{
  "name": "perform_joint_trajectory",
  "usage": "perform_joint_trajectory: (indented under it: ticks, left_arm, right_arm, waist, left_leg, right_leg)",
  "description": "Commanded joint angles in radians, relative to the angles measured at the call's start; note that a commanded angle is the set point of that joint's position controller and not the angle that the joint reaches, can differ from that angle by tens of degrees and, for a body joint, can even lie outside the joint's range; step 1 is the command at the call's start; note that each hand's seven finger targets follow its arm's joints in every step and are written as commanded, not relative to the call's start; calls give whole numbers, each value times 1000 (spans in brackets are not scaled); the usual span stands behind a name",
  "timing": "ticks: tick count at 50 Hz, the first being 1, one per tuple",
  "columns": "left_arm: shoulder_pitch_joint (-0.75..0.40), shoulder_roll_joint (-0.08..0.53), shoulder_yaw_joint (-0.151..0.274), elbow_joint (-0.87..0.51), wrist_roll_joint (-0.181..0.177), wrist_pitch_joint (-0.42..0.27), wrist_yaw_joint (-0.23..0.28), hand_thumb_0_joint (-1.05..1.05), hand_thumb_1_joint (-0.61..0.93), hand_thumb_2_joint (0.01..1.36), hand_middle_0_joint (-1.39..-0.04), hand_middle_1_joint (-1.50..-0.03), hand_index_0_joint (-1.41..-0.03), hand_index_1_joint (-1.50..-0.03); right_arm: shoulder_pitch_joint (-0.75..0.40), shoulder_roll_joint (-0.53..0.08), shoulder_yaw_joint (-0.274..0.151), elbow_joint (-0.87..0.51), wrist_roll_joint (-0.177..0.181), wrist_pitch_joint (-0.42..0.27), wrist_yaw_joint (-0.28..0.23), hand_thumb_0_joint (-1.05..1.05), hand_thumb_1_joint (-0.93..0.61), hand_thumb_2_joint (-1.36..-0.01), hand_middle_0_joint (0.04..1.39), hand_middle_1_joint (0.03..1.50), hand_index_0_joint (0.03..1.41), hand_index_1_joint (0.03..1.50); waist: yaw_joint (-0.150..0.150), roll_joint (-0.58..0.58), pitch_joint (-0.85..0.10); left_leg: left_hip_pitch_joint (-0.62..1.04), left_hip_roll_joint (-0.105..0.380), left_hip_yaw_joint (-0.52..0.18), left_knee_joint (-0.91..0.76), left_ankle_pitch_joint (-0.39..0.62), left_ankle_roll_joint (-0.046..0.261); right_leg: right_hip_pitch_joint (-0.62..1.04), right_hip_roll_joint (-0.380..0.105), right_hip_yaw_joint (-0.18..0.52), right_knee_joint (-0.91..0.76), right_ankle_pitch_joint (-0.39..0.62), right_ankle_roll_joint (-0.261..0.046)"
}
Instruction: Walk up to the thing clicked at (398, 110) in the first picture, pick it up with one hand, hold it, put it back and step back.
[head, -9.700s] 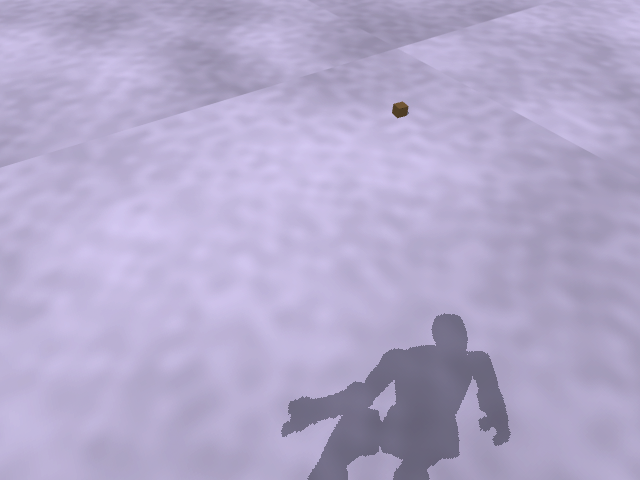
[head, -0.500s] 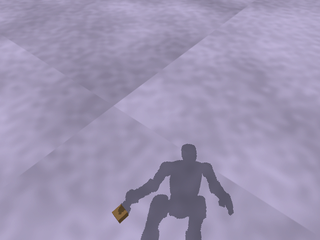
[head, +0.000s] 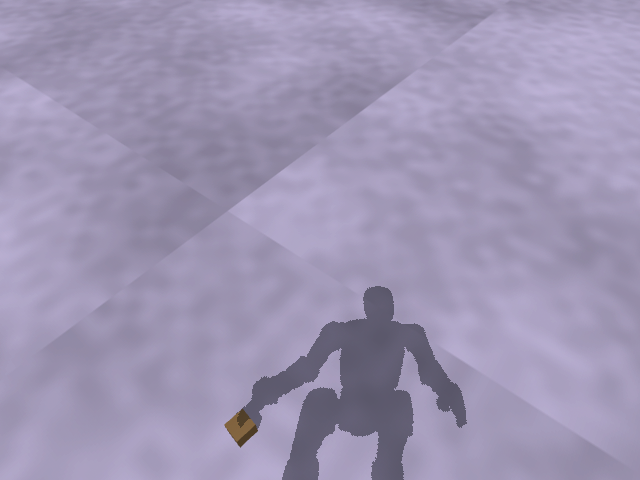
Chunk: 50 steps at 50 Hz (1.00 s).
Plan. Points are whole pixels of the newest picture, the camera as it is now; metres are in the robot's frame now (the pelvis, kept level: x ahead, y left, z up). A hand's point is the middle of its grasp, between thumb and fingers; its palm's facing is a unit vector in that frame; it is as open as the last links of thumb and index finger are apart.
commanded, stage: stand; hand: left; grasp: from above
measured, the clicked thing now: (241, 427) +0.39 +0.26 -0.75
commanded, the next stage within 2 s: rise first in 0.70 s
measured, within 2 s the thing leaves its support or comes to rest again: neither
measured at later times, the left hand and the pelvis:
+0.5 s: hand out of the picture +0.08 +0.26 -0.16, palm faces -0.04 -0.93 -0.35, open 7.4 cm; pelvis +0.00 +0.00 +0.00, yaw +0 degrees
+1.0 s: hand out of the picture +0.14 +0.25 -0.16, palm faces -0.02 -0.94 -0.35, open 8.2 cm; pelvis -0.01 +0.00 -0.02, yaw +1 degrees
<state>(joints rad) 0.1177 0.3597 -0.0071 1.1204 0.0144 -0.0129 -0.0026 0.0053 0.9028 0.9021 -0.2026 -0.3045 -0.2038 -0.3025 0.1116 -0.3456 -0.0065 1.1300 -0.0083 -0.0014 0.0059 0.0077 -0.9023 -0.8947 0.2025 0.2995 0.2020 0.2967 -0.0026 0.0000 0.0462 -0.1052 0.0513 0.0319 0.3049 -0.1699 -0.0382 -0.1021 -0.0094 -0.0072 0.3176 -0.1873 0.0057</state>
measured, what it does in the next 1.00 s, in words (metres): stands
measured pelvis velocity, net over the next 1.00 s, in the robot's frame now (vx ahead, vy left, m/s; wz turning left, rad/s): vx -0.01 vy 0.00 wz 0.02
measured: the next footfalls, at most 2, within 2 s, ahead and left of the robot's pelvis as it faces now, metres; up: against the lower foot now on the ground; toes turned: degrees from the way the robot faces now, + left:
none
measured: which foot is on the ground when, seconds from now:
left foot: down 0.00-1.00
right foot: down 0.00-1.00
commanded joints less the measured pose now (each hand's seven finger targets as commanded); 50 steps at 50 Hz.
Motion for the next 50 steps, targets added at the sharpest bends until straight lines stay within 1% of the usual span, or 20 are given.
perform_joint_trajectory:
  ticks: [1,5,7,15,16,19,26,34,35,39,40,41,42,43,44,45,46,47,48,50]
  left_arm:
    - [-34,213,43,-57,-5,-19,13,0,900,900,-200,-300,-200,-301]
    - [-31,213,43,-55,-6,-18,14,0,900,900,-200,-300,-200,-301]
    - [-28,214,43,-56,-5,-20,14,0,900,900,-200,-300,-200,-301]
    - [-33,214,43,-56,-6,-20,13,0,900,900,-200,-300,-200,-301]
    - [-31,214,44,-60,-3,-21,14,0,900,900,-200,-300,-200,-301]
    - [-39,213,44,-56,-7,-20,15,0,900,900,-200,-300,-200,-301]
    - [-28,213,45,-58,-5,-21,14,0,900,900,-200,-300,-200,-301]
    - [-29,212,44,-56,-6,-19,14,0,900,900,-200,-300,-200,-301]
    - [-29,212,43,-58,-3,-20,14,0,900,900,-200,-300,-200,-301]
    - [-36,216,45,-58,-5,-20,15,0,900,900,-200,-300,-200,-301]
    - [-35,213,43,-60,-5,-21,15,0,871,867,-229,-369,-202,-381]
    - [-386,20,42,-411,-49,-108,24,0,791,929,-295,-449,-240,-461]
    - [-464,91,70,-322,-41,-95,31,0,711,928,-288,-452,-229,-512]
    - [-297,197,141,-149,-15,-56,38,0,631,952,-268,-500,-207,-562]
    - [-208,193,152,-86,-4,-39,24,0,551,899,-258,-572,-218,-612]
    - [-261,210,150,-122,27,-39,13,0,471,857,-262,-641,-239,-663]
    - [-290,265,191,-151,52,-48,9,0,391,845,-255,-684,-237,-702]
    - [-232,249,197,-123,89,-39,-3,0,311,826,-255,-753,-252,-755]
    - [-139,208,186,-53,124,-24,-13,0,231,798,-250,-821,-263,-807]
    - [-66,210,220,-94,165,-12,-6,0,71,796,-263,-836,-268,-830]
  right_arm:
    - [-32,-217,-37,-52,-2,-25,-12,0,-900,-900,200,300,200,300]
    - [-35,-218,-39,-53,-2,-24,-13,0,-900,-900,200,300,200,300]
    - [-30,-215,-38,-54,-2,-24,-12,0,-900,-900,200,300,200,300]
    - [-31,-211,-35,-54,-3,-21,-12,0,-900,-900,200,300,200,300]
    - [-31,-215,-37,-58,-4,-23,-12,0,-900,-900,200,300,200,300]
    - [-23,-209,-35,-56,-3,-21,-12,0,-900,-900,200,300,200,300]
    - [-28,-219,-39,-58,-3,-24,-13,0,-900,-900,200,300,200,300]
    - [-26,-212,-37,-56,-3,-22,-13,0,-900,-900,200,300,200,300]
    - [-29,-220,-41,-58,-3,-22,-13,0,-900,-900,200,300,200,300]
    - [-19,-210,-39,-57,-3,-21,-12,0,-900,-900,200,300,200,300]
    - [-28,-213,-39,-57,-4,-20,-12,0,-820,-873,197,298,198,298]
    - [-8,-44,4,-334,64,-71,-31,0,-900,-921,198,300,199,300]
    - [39,-74,-2,-280,66,-72,-41,0,-949,-916,198,300,199,300]
    - [69,-111,-16,-267,61,-63,-48,0,-953,-918,197,300,198,300]
    - [75,-108,-29,-292,60,-52,-46,0,-921,-908,198,300,199,300]
    - [86,-109,-45,-315,50,-53,-50,0,-934,-909,199,300,199,300]
    - [104,-107,-60,-332,45,-59,-56,0,-886,-897,199,300,199,300]
    - [114,-101,-68,-357,39,-66,-52,0,-932,-908,199,300,199,300]
    - [141,-94,-77,-361,31,-68,-47,0,-929,-905,199,300,200,300]
    - [145,-87,-91,-413,27,-70,-37,0,-912,-901,200,300,200,300]
  waist:
    - [-1,12,-80]
    - [-1,4,-73]
    - [-2,5,-86]
    - [-3,10,-54]
    - [-5,17,-80]
    - [-4,-2,-59]
    - [0,9,-89]
    - [-2,-3,-55]
    - [-1,6,-77]
    - [-7,-9,-66]
    - [-2,-2,-58]
    - [-117,45,8]
    - [-78,-1,-39]
    - [-64,-33,-28]
    - [-29,-13,-20]
    - [-30,-14,-90]
    - [-21,-19,-169]
    - [-19,-7,-219]
    - [-11,-23,-240]
    - [42,14,-307]
  left_leg:
    - [46,99,-77,-30,145,46]
    - [48,98,-77,-30,151,43]
    - [55,99,-74,-25,164,46]
    - [27,92,-74,-33,109,46]
    - [45,96,-72,-27,131,48]
    - [25,95,-77,-35,126,44]
    - [62,99,-73,-23,172,49]
    - [41,97,-76,-35,140,43]
    - [51,98,-73,-26,150,46]
    - [41,95,-71,-30,122,47]
    - [36,94,-74,-33,126,44]
    - [-115,-59,42,51,-5,50]
    - [-102,-54,31,63,-8,54]
    - [-134,-58,30,84,-30,55]
    - [-163,-55,32,110,-12,51]
    - [-171,-59,30,140,9,55]
    - [-171,-59,26,173,38,55]
    - [-187,-62,19,206,82,53]
    - [-229,-66,12,249,106,51]
    - [-248,-76,13,284,135,41]
  right_leg:
    - [-5,-127,88,-50,178,-28]
    - [-11,-125,84,-48,171,-28]
    - [-2,-128,85,-47,197,-29]
    - [-15,-126,91,-63,155,-24]
    - [-1,-131,91,-54,186,-28]
    - [-5,-126,87,-57,162,-26]
    - [0,-128,86,-45,210,-27]
    - [-16,-122,84,-53,161,-27]
    - [-3,-126,85,-51,184,-27]
    - [-5,-128,90,-55,165,-28]
    - [-15,-123,86,-58,166,-26]
    - [-213,-4,6,10,79,-9]
    - [-157,-4,-10,18,49,-5]
    - [-171,4,-19,31,11,-11]
    - [-186,7,-24,61,8,-16]
    - [-194,4,-20,87,30,-18]
    - [-177,0,-14,123,73,-12]
    - [-178,-1,-16,169,117,-14]
    - [-199,0,-20,208,138,-15]
    - [-187,3,-21,251,143,-20]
